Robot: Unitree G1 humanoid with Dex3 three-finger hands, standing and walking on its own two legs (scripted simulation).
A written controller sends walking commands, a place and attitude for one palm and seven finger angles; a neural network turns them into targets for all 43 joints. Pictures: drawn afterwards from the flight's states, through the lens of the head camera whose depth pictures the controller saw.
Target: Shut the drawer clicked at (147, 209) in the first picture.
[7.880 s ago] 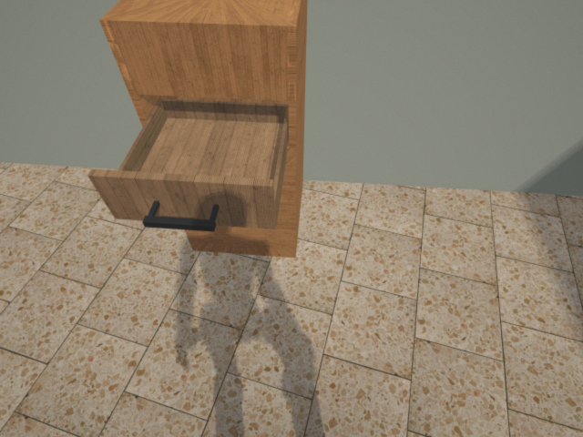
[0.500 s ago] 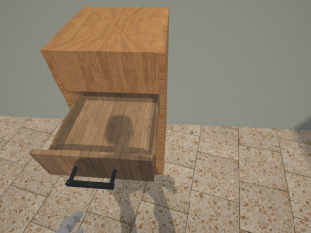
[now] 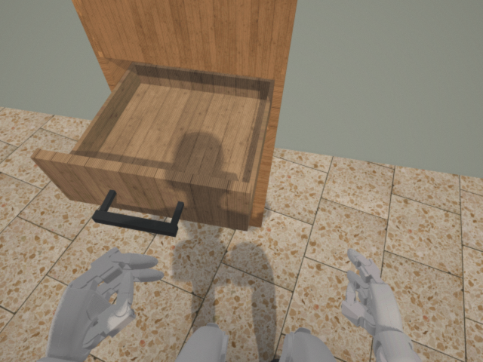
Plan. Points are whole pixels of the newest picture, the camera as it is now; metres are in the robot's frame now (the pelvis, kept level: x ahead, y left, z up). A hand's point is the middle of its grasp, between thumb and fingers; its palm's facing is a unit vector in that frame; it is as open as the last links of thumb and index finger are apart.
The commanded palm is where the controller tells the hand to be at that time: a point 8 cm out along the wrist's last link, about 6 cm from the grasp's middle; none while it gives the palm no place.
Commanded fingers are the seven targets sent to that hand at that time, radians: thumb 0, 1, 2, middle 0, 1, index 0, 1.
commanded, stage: raise the hand and make a fist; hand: left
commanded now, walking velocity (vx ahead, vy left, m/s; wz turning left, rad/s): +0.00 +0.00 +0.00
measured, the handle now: (140, 212) +0.35 +0.24 -0.01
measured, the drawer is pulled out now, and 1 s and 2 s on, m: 0.30 0.30 0.30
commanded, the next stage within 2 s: bring the fist close to the handle in 1.26 s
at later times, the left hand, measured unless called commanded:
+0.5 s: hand (115, 304) +0.18 +0.19 +0.07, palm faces -0.03 -1.00 -0.05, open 3.1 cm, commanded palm +0.14 +0.25 +0.08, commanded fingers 0.00 0.90 0.90 -1.36 -1.56 -1.36 -1.56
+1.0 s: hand (95, 302) +0.18 +0.21 +0.09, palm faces -0.03 -1.00 -0.06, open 3.3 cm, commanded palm +0.13 +0.26 +0.09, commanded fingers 0.00 0.90 0.90 -1.40 -1.60 -1.40 -1.60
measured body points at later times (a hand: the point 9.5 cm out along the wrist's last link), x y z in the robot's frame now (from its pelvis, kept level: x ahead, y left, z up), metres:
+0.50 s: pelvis +0.02 +0.02 +0.02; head +0.08 +0.03 +0.46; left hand +0.18 +0.24 +0.08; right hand +0.21 -0.23 -0.03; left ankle +0.01 +0.11 -0.64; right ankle +0.05 -0.09 -0.64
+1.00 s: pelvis +0.03 +0.03 +0.03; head +0.08 +0.05 +0.48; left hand +0.17 +0.26 +0.09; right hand +0.22 -0.20 -0.03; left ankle +0.01 +0.11 -0.64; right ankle +0.05 -0.09 -0.64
